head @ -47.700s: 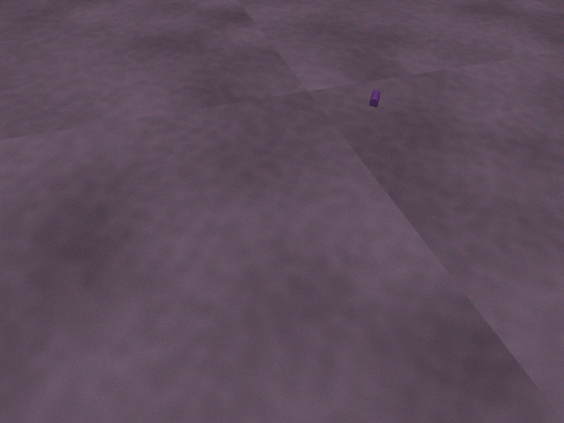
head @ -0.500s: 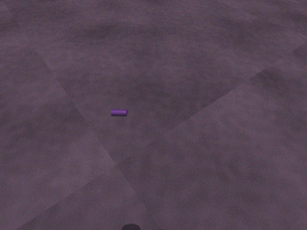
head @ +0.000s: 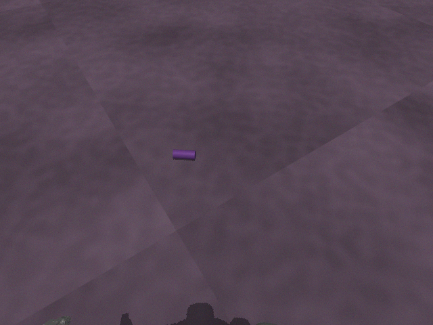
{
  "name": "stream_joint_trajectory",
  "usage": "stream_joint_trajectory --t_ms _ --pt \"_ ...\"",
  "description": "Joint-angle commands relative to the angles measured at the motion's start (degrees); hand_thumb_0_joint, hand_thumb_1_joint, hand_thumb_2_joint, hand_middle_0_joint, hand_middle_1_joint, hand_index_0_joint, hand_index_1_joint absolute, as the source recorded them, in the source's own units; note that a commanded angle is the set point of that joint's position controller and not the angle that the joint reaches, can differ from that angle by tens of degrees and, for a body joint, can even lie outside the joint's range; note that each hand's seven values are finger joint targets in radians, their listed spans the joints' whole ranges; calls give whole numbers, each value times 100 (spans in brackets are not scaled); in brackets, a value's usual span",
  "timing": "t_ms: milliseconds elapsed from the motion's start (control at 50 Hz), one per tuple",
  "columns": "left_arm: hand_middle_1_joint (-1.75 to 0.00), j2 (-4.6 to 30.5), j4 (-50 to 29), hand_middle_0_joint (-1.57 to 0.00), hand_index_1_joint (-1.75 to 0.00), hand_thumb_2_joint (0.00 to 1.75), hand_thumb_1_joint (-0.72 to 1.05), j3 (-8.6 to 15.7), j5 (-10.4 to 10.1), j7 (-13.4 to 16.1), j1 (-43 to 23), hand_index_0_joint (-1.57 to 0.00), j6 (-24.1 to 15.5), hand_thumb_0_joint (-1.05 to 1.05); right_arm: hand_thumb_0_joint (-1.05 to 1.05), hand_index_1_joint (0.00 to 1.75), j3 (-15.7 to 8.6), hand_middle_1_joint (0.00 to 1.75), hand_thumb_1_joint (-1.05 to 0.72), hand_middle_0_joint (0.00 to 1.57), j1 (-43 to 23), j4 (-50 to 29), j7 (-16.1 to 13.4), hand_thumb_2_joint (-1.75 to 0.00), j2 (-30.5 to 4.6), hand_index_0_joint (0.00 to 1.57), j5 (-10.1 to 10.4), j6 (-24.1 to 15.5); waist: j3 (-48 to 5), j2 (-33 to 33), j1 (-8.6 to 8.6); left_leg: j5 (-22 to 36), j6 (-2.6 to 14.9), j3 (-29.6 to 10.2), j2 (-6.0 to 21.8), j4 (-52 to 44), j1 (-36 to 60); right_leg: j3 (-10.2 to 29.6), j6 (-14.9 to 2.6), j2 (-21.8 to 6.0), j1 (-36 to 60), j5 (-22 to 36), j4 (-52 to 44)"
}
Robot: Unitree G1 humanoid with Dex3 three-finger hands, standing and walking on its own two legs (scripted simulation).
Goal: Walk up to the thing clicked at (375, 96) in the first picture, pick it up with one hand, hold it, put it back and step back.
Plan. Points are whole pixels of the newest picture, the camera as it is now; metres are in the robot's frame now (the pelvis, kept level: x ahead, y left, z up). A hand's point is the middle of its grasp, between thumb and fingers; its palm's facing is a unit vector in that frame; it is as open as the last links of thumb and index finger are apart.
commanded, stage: step back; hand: left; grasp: from above
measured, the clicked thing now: (184, 154) +1.10 +0.19 -0.73
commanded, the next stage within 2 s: stand in 0.14 s
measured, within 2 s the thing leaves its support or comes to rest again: neither
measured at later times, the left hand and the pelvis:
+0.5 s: hand out of the picture +0.11 +0.26 -0.13, palm faces -0.03 -0.95 -0.32, open 7.4 cm; pelvis +0.02 +0.01 +0.02, yaw -1 degrees
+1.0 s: hand out of the picture +0.08 +0.25 -0.13, palm faces -0.06 -0.93 -0.35, open 7.4 cm; pelvis +0.01 -0.01 +0.03, yaw -1 degrees
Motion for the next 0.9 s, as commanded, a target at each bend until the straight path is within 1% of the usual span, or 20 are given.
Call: stream_joint_trajectory --t_ms 0,20,40,60,80,100,120,160,180,240,300,340,420,560,580,680,760,780,800,880 --pt "-30 1066 -351 -20 -30 90 90 207 -179 107 -239 -20 -109 0 0 30 -283 30 -90 20 -208 -252 -112 -90 -1391 20 27 -172 -944 185 90 1288 587 -1198 905 -1132 135 462 -110 -162 459 792 -415" --pt "-30 1138 -234 -20 -30 90 90 226 -184 114 -337 -20 -91 0 0 30 -273 30 -90 20 -602 -322 -82 -90 -1481 20 65 -155 -718 317 114 1056 775 -1058 914 -1018 -362 330 -90 33 834 179 -489" --pt "-30 1171 -146 -20 -30 90 90 217 -153 128 -290 -20 -110 0 0 30 -216 30 -90 20 -682 -279 -66 -90 -1317 20 79 -143 -690 194 149 1164 677 -825 846 -898 -444 408 -129 -87 1078 404 -732" --pt "-30 1229 -120 -20 -30 90 90 213 -133 124 -269 -20 -126 0 0 30 -186 30 -90 20 -625 -244 -63 -90 -1215 20 81 -141 -803 37 107 1403 534 -571 682 -810 -290 549 -187 -272 1195 901 -815" --pt "-30 1273 -97 -20 -30 90 90 224 -125 121 -319 -20 -130 0 0 30 -172 30 -90 20 -522 -219 -76 -90 -1179 20 83 -133 -815 71 18 1542 432 -521 573 -807 -280 666 -236 -393 1242 1301 -798" --pt "-30 1315 -82 -20 -30 90 90 226 -147 123 -327 -20 -133 0 0 30 -167 30 -90 20 -407 -146 -93 -90 -1122 20 95 -131 -864 91 -18 1666 376 -509 546 -852 -170 703 -289 -470 1239 1537 -739" --pt "-30 993 115 -20 -30 90 90 49 -188 82 -140 -20 -97 0 0 30 -106 30 -90 20 -398 -125 -86 -90 -1131 20 152 -226 -923 21 32 1708 359 -737 698 -1296 41 606 -232 -363 1321 1639 -811" --pt "-30 993 162 -20 -30 90 90 7 -199 59 -217 -20 -75 0 0 30 -119 30 -90 20 -659 -94 -69 -90 -1267 20 146 -296 -760 273 79 2090 362 -862 827 -1481 153 512 -147 -272 1320 1604 -935" --pt "-30 983 193 -20 -30 90 90 -17 -208 51 -255 -20 -70 0 0 30 -116 30 -90 20 -733 -60 -74 -90 -1296 20 139 -314 -755 369 75 2385 354 -847 859 -1519 307 515 -116 -255 1311 1626 -1028" --pt "-30 1058 319 -20 -30 90 90 -54 -193 56 -312 -20 -50 0 0 30 -74 30 -90 20 -816 -8 -76 -90 -1171 20 168 -300 -737 439 33 2628 238 -683 808 -1628 593 523 -114 -306 1408 1750 -1256" --pt "-30 1100 375 -20 -30 90 90 -81 -160 59 -349 -20 -78 0 0 30 -76 30 -90 20 -828 41 -88 -90 -1136 20 200 -283 -901 348 -35 3120 184 -499 755 -1626 909 520 -96 -357 1568 2238 -1445" --pt "-30 1100 449 -20 -30 90 90 -106 -150 55 -350 -20 -77 0 0 30 -57 30 -90 20 -911 57 -86 -90 -1072 20 217 -261 -842 252 -46 2696 177 -432 715 -1788 962 565 -62 -379 1556 2116 -1638" --pt "-30 1091 505 -20 -30 90 90 -137 -118 52 -402 -20 -87 0 0 30 -52 30 -90 20 -1072 74 -70 -90 -1022 20 210 -229 -765 118 -49 2371 155 -370 707 -1929 1032 590 -40 -423 1534 2011 -1886" --pt "-30 1077 581 -20 -30 90 90 -152 -111 72 -388 -20 -160 0 0 30 -49 30 -90 20 -1194 122 -29 -90 -996 20 199 -194 -851 -48 -65 2160 144 -299 700 -2036 1121 623 -25 -490 1679 2204 -2107" --pt "-30 1088 588 -20 -30 90 90 -152 -111 71 -412 -20 -159 0 0 30 -31 30 -90 20 -1186 132 -19 -90 -973 20 203 -188 -780 -97 -76 1923 124 -284 668 -2079 1058 630 -7 -480 1654 2050 -2179" --pt "-30 1158 595 -20 -30 90 90 -130 -106 72 -441 -20 -158 0 0 30 -16 30 -90 20 -1167 192 5 -90 -966 20 186 -178 -750 -42 -77 1475 96 -284 660 -2192 978 668 -27 -495 1610 1603 -2287" --pt "-30 1251 618 -20 -30 90 90 -108 -90 60 -416 -20 -110 0 0 30 0 30 -90 20 -1042 274 34 -90 -931 20 167 -148 -377 -210 -41 708 96 -272 560 -2217 754 818 -17 -484 1140 68 -2636" --pt "-30 1252 602 -20 -30 90 90 -105 -90 51 -480 -20 -99 0 0 30 8 30 -90 20 -943 296 41 -90 -948 20 151 -144 -344 -206 -81 537 99 -249 531 -2202 694 874 -14 -501 1054 -233 -2694" --pt "-30 1246 578 -20 -30 90 90 -116 -79 52 -454 -20 -100 0 0 30 -4 30 -90 20 -983 269 52 -90 -964 20 155 -145 -404 -177 -62 680 118 -274 572 -2210 743 855 -33 -487 1078 -148 -2671" --pt "-30 1266 564 -20 -30 90 90 -98 -95 40 -430 -20 -109 0 0 30 7 30 -90 20 -811 302 45 -90 -959 20 126 -157 -549 -140 -75 674 127 -281 579 -2183 708 909 -53 -489 1138 1 -2617"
